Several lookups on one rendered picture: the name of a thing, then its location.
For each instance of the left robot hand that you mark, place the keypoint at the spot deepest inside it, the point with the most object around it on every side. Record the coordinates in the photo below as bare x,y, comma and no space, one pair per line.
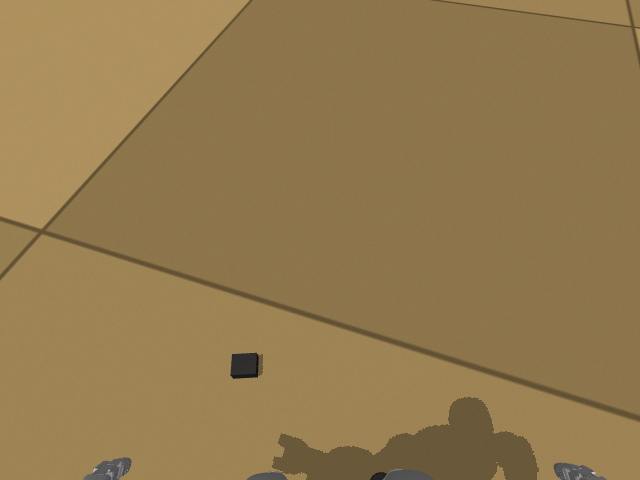
112,470

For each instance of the small box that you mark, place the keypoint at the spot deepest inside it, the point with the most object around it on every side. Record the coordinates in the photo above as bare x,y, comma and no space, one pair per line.
244,365

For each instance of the right robot hand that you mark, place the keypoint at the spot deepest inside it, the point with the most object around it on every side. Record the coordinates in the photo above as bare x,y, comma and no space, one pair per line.
566,471

